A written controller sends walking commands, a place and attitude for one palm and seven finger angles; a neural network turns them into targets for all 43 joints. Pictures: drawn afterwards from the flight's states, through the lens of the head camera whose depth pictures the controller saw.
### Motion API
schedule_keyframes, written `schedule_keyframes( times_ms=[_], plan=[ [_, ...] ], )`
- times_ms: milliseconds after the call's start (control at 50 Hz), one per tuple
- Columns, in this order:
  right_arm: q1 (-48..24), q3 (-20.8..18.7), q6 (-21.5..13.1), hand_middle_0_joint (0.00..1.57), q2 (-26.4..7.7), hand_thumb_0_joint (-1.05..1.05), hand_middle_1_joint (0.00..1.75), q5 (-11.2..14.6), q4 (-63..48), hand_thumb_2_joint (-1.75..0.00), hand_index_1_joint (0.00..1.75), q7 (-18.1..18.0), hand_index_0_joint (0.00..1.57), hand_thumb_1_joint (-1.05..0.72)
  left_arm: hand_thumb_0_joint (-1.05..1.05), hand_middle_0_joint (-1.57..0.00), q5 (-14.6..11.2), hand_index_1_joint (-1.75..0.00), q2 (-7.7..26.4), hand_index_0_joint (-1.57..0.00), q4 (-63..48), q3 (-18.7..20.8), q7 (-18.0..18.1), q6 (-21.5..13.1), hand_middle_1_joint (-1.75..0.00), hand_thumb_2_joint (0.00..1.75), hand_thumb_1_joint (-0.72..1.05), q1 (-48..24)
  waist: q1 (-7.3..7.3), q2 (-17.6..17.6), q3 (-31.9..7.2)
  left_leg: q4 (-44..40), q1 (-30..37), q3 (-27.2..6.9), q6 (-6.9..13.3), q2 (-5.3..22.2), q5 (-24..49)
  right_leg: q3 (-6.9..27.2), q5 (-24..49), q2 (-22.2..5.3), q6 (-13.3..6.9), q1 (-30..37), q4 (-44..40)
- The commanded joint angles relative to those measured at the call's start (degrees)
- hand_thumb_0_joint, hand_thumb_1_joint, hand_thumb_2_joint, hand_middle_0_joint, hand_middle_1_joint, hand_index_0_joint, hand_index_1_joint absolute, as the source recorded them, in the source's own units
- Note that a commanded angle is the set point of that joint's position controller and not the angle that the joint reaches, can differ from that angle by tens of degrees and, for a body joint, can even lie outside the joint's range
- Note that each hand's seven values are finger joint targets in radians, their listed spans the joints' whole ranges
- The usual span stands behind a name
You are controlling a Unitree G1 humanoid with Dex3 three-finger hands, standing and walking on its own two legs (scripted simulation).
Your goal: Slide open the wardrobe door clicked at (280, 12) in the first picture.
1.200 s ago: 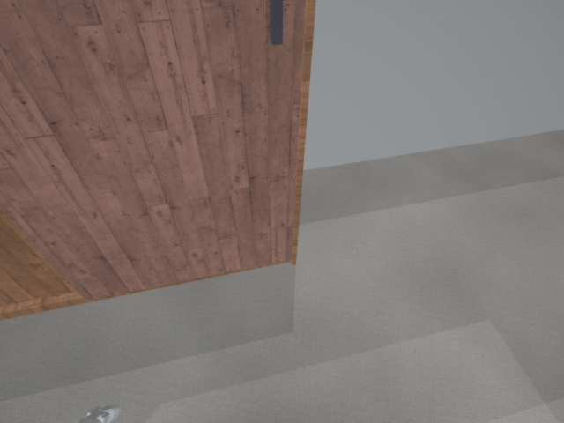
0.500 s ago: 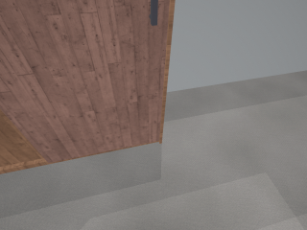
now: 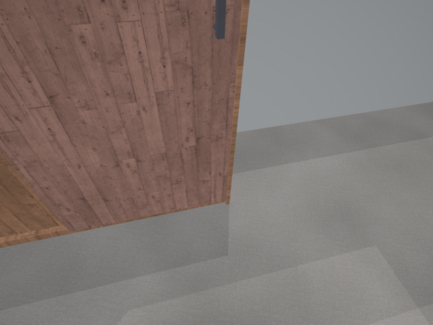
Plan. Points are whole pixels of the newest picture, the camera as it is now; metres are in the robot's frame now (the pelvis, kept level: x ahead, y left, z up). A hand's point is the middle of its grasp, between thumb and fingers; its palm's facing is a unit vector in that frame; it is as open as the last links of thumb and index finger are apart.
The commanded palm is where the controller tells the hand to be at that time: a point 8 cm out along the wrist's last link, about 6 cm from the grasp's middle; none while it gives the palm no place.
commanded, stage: look at it before walking up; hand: right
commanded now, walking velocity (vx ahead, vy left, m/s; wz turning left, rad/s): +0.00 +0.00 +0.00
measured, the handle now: out of the picture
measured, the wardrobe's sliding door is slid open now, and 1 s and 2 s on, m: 0.00 0.00 0.00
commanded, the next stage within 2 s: turn to face it in 0.24 s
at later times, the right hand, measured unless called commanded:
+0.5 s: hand out of the picture +0.07 -0.24 -0.16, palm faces -0.03 +0.94 -0.33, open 7.4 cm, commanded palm none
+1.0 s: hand out of the picture +0.07 -0.19 -0.19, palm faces -0.16 +0.97 -0.20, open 7.4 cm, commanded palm none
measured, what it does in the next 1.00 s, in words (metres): stands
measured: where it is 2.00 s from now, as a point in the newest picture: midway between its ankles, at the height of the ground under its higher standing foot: outside the picture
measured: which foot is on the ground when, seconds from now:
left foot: down 0.00-1.00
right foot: down 0.00-1.00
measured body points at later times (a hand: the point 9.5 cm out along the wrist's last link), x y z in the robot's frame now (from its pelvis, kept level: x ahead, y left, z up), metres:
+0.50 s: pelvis +0.00 +0.00 +0.00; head +0.01 +0.01 +0.45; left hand +0.08 +0.30 -0.14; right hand +0.08 -0.29 -0.14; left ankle +0.00 +0.12 -0.75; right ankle -0.01 -0.12 -0.75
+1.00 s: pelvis -0.03 -0.02 -0.02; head +0.01 -0.02 +0.43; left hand -0.04 +0.25 -0.16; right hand +0.08 -0.24 -0.17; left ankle +0.00 +0.12 -0.75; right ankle -0.02 -0.12 -0.75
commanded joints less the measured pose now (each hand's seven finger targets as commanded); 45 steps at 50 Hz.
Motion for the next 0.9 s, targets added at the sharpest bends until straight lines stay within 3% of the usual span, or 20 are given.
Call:
schedule_keyframes(
  times_ms=[0,180,360,380,440,560,700,760,800,840,880],
  plan=[
    [-1.84,-2.37,-1.61,0.2,-11.93,0.0,0.3,-0.05,-3.73,-0.9,0.3,-0.68,0.2,-0.9,0.0,-0.2,-0.35,-0.3,11.41,-0.2,-3.37,2.25,0.67,-1.58,-0.3,0.9,0.9,-2.67,-0.34,-0.31,-4.68,-3.06,1.66,-5.1,1.87,6.74,10.01,5.32,9.71,-6.74,-1.46,0.93,-2.81],
    [-1.63,-2.31,-1.58,0.2,-12.02,0.0,0.3,-0.09,-3.36,-0.9,0.3,-0.66,0.2,-0.9,0.0,-0.2,-0.4,-0.3,11.24,-0.2,-3.21,2.17,0.69,-1.38,-0.3,0.9,0.9,-2.35,-0.25,0.27,-3.78,-3.88,1.3,-5.25,1.87,6.6,8.7,5.53,8.45,-6.7,-1.34,0.77,-3.32],
    [-1.52,-2.46,-1.49,0.2,-12.02,0.0,0.3,-0.06,-3.39,-0.9,0.3,-0.62,0.2,-0.9,0.0,-0.2,-0.31,-0.3,11.63,-0.2,-3.13,2.33,0.96,-1.59,-0.3,0.9,0.9,-2.2,-0.23,-0.3,-4.78,-3.28,1.42,-5.52,2.05,6.42,12.41,4.72,11.21,-7.18,-1.21,2.74,-2.86],
    [-1.41,-2.54,-1.22,0.2,-11.63,0.0,0.3,-0.1,-3.53,-0.9,0.3,-0.62,0.2,-0.9,0.0,-0.2,-0.3,-0.3,10.98,-0.2,-3.25,2.37,1.05,-1.41,-0.3,0.9,0.9,-1.73,-0.16,-0.39,-4.44,-2.71,0.69,-5.8,2.05,6.2,13.18,4.21,11.29,-7.31,-1.11,2.84,-2.06],
    [1.41,-1.77,0.39,0.2,-6.35,0.0,0.3,-0.08,-3.44,-0.9,0.3,-0.86,0.2,-0.9,0.0,-0.2,-0.2,-0.3,5.14,-0.2,-3.14,1.51,1.31,-0.39,-0.3,0.9,0.9,1.49,0.05,-0.14,-3.59,-0.29,-1.37,-6.5,1.37,5.96,14.54,1.8,9.97,-7.47,-0.07,1.58,-0.01],
    [3.61,-2.82,1.58,0.2,-6.02,0.0,0.3,-0.44,-6.52,-0.9,0.3,-0.68,0.2,-0.9,0.0,-0.2,-0.15,-0.3,4.96,-0.2,-6.21,2.87,1.8,0.63,-0.3,0.9,0.9,3.07,0.09,0.67,-3.26,4.74,-5.78,-8.68,1.92,4.77,15.94,-0.18,7.29,-8.4,-0.3,-0.03,4.3],
    [4.84,-3.64,1.98,0.2,-4.15,0.0,0.3,-0.76,-9.75,-0.9,0.3,-0.31,0.2,-0.9,0.0,-0.2,-0.09,-0.3,3.88,-0.2,-8.95,4.21,1.78,0.91,-0.3,0.9,0.9,3.14,-0.18,-1.9,-3.16,8.86,-10.45,-9.66,2.03,2.26,8.76,0.75,-1.59,-10.01,-1.69,-3.33,5.21],
    [5.53,-3.97,1.85,0.2,-4.06,0.0,0.3,-0.93,-10.39,-0.9,0.3,-0.36,0.2,-0.9,0.0,-0.2,-0.14,-0.3,2.38,-0.2,-9.58,4.4,1.69,1.0,-0.3,0.9,0.9,3.5,-0.29,1.34,-3.43,6.96,-11.16,-13.27,3.13,3.75,6.82,-1.53,-5.91,-8.14,-1.04,-5.31,8.93],
    [5.88,-4.39,1.78,0.2,-4.97,0.0,0.3,-1.04,-10.56,-0.9,0.3,-0.63,0.2,-0.9,0.0,-0.2,-0.25,-0.3,0.41,-0.2,-9.71,4.36,1.64,1.17,-0.3,0.9,0.9,4.59,-0.01,6.48,-3.93,2.13,-10.86,-19.69,5.24,7.39,4.76,-3.89,-9.44,-4.72,0.17,-7.12,14.76],
    [6.41,-4.92,1.78,0.2,-5.96,0.0,0.3,-0.95,-10.57,-0.9,0.3,-1.07,0.2,-0.9,0.0,-0.2,-0.37,-0.3,-1.45,-0.2,-9.59,4.11,1.6,1.22,-0.3,0.9,0.9,5.5,-0.41,10.56,-3.09,-2.38,-9.22,-25.86,8.44,11.3,5.24,-3.91,-12.59,-2.02,1.11,-10.23,19.7],
    [6.13,-5.12,1.77,0.2,-5.04,0.0,0.3,-0.91,-10.78,-0.9,0.3,-1.49,0.2,-0.9,0.0,-0.2,-0.47,-0.3,-1.68,-0.2,-9.33,4.1,1.64,0.93,-0.3,0.9,0.9,6.22,-0.42,10.66,-4.16,-1.57,-6.77,-25.67,9.67,11.05,10.52,-2.04,-13.56,-2.4,1.01,-11.2,20.04]
  ],
)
